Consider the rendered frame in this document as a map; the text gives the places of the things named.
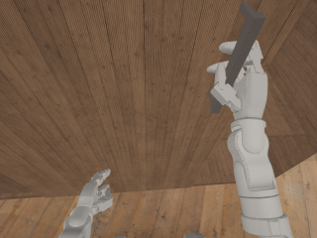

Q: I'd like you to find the right robot hand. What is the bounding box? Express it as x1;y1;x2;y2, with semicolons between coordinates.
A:
206;40;268;120

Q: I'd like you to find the robot right forearm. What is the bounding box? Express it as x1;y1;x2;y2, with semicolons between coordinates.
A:
227;117;293;238

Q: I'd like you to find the wardrobe door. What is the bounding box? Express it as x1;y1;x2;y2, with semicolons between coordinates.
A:
0;0;310;198
0;173;33;194

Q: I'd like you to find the robot left forearm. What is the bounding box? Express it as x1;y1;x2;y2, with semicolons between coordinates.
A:
57;205;93;238

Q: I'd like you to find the left robot hand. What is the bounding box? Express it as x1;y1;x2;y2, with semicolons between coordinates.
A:
76;169;113;215

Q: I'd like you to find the handle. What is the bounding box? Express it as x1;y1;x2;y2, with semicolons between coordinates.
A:
208;2;266;114

